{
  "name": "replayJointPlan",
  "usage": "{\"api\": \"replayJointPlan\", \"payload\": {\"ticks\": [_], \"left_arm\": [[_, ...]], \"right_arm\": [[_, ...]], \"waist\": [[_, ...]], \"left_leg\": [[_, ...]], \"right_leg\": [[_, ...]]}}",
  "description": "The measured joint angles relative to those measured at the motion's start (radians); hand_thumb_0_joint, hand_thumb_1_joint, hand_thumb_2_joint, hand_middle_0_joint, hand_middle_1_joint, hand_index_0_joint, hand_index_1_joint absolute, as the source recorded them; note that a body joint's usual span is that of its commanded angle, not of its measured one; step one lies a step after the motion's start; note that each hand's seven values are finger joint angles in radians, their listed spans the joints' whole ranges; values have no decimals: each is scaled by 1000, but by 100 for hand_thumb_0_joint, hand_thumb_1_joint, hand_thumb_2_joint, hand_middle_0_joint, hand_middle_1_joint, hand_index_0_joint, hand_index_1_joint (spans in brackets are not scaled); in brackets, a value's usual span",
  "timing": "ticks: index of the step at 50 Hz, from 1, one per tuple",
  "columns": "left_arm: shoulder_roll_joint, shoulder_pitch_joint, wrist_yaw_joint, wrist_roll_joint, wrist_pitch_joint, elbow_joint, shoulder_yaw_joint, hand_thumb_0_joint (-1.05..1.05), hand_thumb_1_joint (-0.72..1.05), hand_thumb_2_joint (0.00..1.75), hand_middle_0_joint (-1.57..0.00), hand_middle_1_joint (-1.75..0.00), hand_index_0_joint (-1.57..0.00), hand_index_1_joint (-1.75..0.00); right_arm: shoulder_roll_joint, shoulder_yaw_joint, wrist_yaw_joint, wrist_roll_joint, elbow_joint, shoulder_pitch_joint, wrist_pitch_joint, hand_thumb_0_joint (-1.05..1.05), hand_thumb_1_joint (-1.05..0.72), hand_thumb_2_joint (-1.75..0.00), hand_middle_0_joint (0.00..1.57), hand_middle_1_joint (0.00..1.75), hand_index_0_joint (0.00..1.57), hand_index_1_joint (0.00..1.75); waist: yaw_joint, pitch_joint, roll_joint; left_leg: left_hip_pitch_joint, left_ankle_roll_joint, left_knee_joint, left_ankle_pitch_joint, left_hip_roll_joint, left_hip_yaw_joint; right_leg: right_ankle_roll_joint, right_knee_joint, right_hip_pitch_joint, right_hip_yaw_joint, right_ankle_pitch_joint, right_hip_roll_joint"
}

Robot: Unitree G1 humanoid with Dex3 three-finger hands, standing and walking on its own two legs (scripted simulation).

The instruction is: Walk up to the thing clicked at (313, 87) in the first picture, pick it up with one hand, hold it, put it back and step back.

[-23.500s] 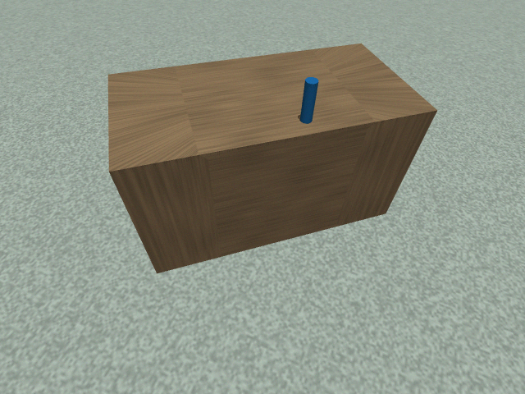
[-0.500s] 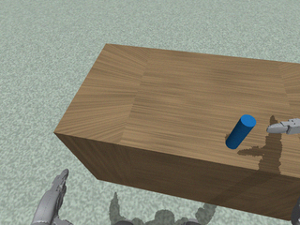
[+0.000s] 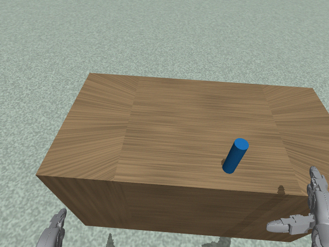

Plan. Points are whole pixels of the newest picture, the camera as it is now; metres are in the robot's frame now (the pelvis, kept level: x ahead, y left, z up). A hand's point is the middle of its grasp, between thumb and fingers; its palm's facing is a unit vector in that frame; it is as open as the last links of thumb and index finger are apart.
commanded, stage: sink last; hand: right
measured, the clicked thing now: (234, 157) +0.41 -0.21 -0.08
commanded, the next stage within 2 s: home in 0.58 s
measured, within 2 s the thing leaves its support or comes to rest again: neither
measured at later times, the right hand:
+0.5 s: hand out of the picture +0.14 -0.24 +0.01, palm faces +0.32 +0.88 -0.36, open 17.4 cm
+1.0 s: hand out of the picture +0.16 -0.22 -0.05, palm faces +0.24 +0.93 -0.27, open 17.4 cm
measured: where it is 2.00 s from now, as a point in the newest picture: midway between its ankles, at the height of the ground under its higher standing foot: outside the picture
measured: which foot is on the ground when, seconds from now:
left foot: down 0.00-1.00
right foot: down 0.00-1.00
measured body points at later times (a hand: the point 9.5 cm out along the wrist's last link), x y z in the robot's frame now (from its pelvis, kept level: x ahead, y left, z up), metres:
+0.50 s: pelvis -0.03 +0.02 +0.00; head -0.03 +0.04 +0.45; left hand +0.13 +0.29 -0.06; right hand +0.12 -0.28 +0.03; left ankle -0.04 +0.15 -0.71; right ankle +0.03 -0.13 -0.71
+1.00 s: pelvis -0.02 +0.00 +0.00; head +0.00 +0.00 +0.45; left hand +0.15 +0.21 -0.06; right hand +0.14 -0.27 -0.03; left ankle -0.04 +0.15 -0.71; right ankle +0.03 -0.13 -0.71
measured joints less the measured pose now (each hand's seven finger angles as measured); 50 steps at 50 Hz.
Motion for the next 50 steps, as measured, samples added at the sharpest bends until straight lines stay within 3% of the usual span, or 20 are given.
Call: {"api": "replayJointPlan", "payload": {"ticks": [7, 13, 16, 21, 30, 38, 43, 47, 50], "left_arm": [[20, -26, 63, 13, -20, 11, 52, -1, -46, 8, -6, -4, -6, -5], [4, -24, 73, 22, -51, 1, 27, -1, -48, 7, -6, -5, -6, -5], [-16, -29, 74, 29, -62, 32, 23, -1, -48, 6, -6, -5, -6, -5], [-9, -34, 90, 33, -75, 54, 51, -1, -49, 6, -6, -6, -7, -5], [-5, -5, 89, 41, -106, 43, 31, -2, -50, 6, -6, -5, -6, -5], [4, -21, 101, 43, -139, 56, 43, -2, -49, 8, -7, -7, -7, -7], [-16, -39, 98, 44, -159, 60, -9, -1, -36, 22, -10, -11, -9, -12], [-69, -61, 78, 50, -168, 71, -83, -1, -15, 37, -12, -15, -12, -15], [-99, -72, 61, 55, -169, 79, -103, -1, 5, 47, -14, -18, -13, -18]], "right_arm": [[65, 61, -44, 7, -150, 200, -12, -1, 47, -7, 7, 6, 6, 6], [110, 122, -35, 3, -216, 318, -16, -1, 50, -6, 6, 6, 6, 6], [120, 134, -30, 2, -231, 326, -10, -1, 52, -6, 6, 6, 6, 6], [107, 102, -38, 1, -234, 294, -18, -1, 53, -6, 6, 6, 6, 6], [66, 30, -39, -5, -174, 261, -82, -1, 55, -6, 5, 6, 6, 6], [46, -14, -50, -10, -124, 225, -97, -1, 54, -6, 6, 6, 6, 6], [55, 3, -50, -17, -93, 211, -109, -1, 54, -6, 6, 6, 6, 6], [99, 70, -38, -21, -50, 199, -104, -1, 53, -6, 5, 5, 5, 5], [142, 130, -28, -24, -26, 199, -82, -1, 53, -7, 6, 5, 6, 6]], "waist": [[-6, 31, -5], [-18, 16, 0], [-24, 16, -5], [-21, 31, -23], [-19, 44, -5], [-25, 54, 8], [-20, 55, 13], [-14, 54, 13], [-7, 54, 8]], "left_leg": [[21, 9, 19, -5, 0, 7], [13, 18, 47, -14, 0, 16], [11, 22, 60, -16, 2, 24], [9, 23, 74, -14, 4, 23], [-2, 24, 80, -9, 3, 8], [17, 16, 55, -2, 7, 8], [19, 11, 42, 1, 6, 5], [10, 8, 38, 3, 6, 3], [5, 4, 37, 3, 8, 1]], "right_leg": [[9, -5, 30, 7, 11, 1], [18, -3, 29, 17, 20, 3], [22, 0, 28, 25, 26, 6], [23, 0, 32, 25, 37, 8], [24, -10, 35, 10, 45, 6], [16, -13, 43, 9, 40, 9], [11, -11, 40, 6, 34, 8], [8, -5, 27, 4, 29, 7], [4, -2, 20, 2, 26, 9]]}}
